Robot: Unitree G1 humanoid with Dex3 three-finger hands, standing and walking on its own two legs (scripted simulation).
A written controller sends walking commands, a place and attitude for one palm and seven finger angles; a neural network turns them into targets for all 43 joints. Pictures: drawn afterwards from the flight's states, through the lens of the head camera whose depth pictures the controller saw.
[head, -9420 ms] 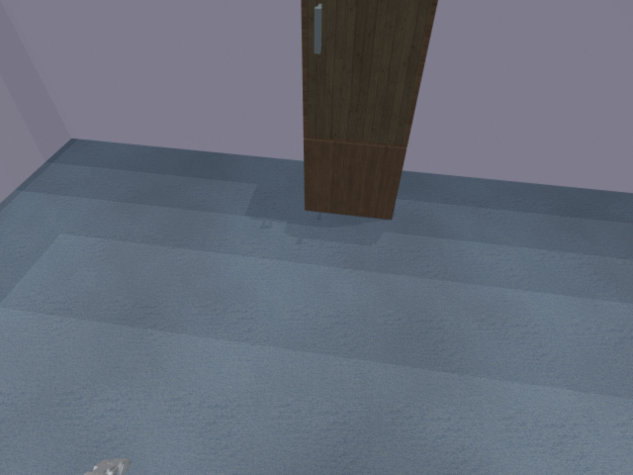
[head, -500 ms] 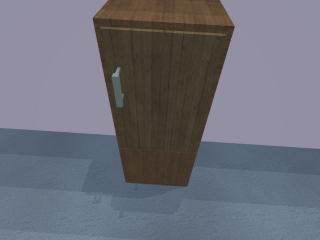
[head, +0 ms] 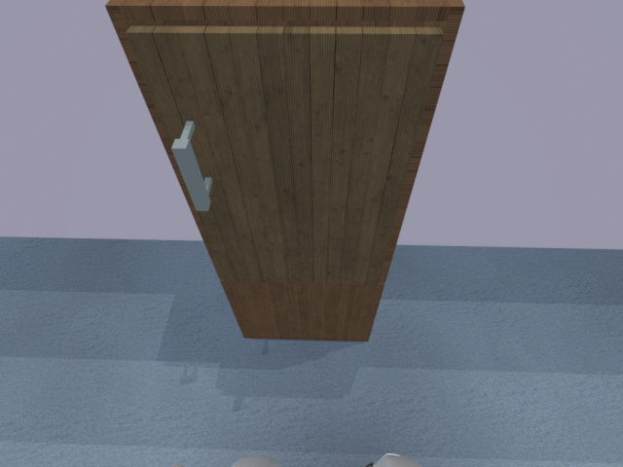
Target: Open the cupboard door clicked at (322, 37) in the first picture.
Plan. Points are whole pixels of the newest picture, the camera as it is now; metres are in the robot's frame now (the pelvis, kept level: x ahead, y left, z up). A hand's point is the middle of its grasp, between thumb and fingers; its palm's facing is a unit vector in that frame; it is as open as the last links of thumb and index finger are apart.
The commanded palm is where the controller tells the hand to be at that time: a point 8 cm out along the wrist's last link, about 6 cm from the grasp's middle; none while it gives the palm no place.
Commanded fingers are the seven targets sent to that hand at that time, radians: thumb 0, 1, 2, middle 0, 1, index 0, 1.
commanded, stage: come to a stop and stand still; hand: left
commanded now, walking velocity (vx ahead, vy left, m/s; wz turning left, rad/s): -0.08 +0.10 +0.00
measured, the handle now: (196, 168) +0.51 +0.20 +0.07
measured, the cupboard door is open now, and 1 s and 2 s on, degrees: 0 0 0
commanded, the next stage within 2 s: look again from close up in 1.76 s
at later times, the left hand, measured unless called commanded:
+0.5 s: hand out of the picture -0.04 +0.22 -0.16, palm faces -0.02 -0.98 -0.17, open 7.4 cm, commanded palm none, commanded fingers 0.00 0.90 0.90 -0.20 -0.30 -0.20 -0.30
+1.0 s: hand out of the picture -0.07 +0.12 -0.16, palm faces +0.02 -0.99 -0.12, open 7.4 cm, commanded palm none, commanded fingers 0.00 0.90 0.90 -0.20 -0.30 -0.20 -0.30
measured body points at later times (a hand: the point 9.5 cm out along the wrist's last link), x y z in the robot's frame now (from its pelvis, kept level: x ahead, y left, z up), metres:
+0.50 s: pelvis -0.04 +0.04 +0.02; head -0.03 +0.05 +0.47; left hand -0.04 +0.27 -0.14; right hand -0.04 -0.19 -0.13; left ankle +0.00 +0.12 -0.72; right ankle -0.08 -0.10 -0.69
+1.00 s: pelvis -0.05 -0.02 +0.02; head -0.05 -0.02 +0.47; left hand -0.07 +0.17 -0.15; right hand -0.09 -0.21 -0.15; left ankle +0.00 +0.12 -0.72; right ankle -0.07 -0.10 -0.72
